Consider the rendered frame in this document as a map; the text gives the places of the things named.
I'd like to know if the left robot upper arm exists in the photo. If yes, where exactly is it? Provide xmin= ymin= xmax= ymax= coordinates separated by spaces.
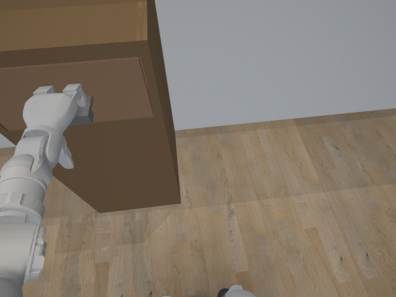
xmin=0 ymin=223 xmax=47 ymax=297

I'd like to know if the cabinet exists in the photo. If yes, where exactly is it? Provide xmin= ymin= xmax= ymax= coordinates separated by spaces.
xmin=0 ymin=0 xmax=181 ymax=213

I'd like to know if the right robot shin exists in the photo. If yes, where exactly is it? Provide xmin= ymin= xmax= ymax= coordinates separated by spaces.
xmin=226 ymin=285 xmax=243 ymax=294

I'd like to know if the drawer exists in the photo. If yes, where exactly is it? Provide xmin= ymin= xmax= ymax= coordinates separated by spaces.
xmin=0 ymin=57 xmax=153 ymax=131

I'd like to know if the robot left forearm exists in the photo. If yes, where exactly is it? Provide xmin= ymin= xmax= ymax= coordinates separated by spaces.
xmin=0 ymin=126 xmax=63 ymax=226

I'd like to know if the robot left hand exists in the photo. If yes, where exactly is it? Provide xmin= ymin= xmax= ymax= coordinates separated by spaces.
xmin=23 ymin=84 xmax=87 ymax=169

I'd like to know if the handle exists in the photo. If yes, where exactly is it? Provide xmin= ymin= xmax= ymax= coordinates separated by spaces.
xmin=69 ymin=95 xmax=94 ymax=126

